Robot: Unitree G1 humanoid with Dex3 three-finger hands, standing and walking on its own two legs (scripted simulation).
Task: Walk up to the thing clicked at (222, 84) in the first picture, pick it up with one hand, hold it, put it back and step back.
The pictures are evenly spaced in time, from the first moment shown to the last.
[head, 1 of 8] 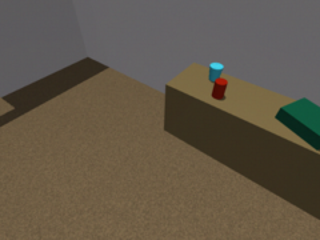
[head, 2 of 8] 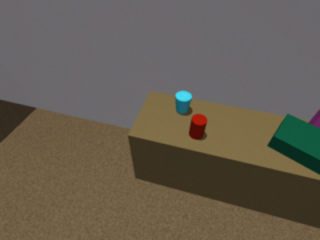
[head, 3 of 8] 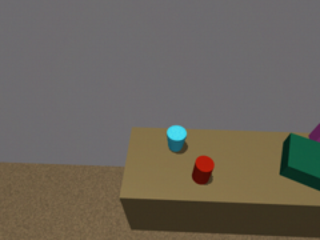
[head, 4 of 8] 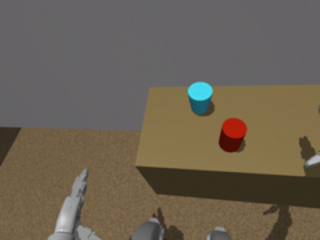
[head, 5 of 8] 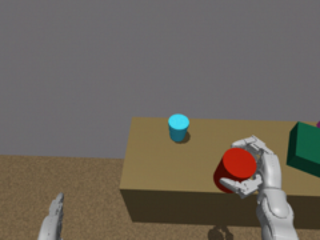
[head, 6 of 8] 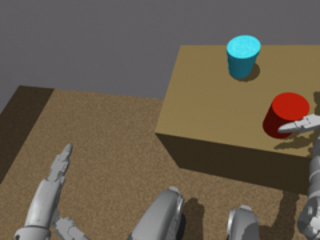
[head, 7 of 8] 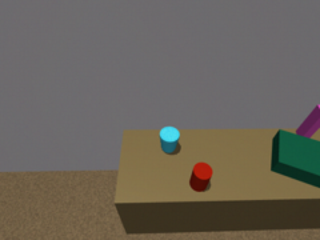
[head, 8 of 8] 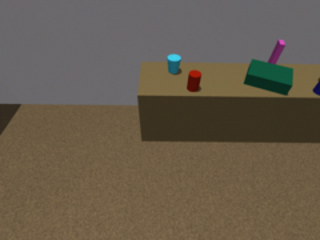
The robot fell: no
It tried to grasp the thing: yes
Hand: right
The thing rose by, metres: 0.24
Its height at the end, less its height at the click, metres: +0.00
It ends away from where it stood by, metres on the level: 0.03
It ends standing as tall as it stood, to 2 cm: yes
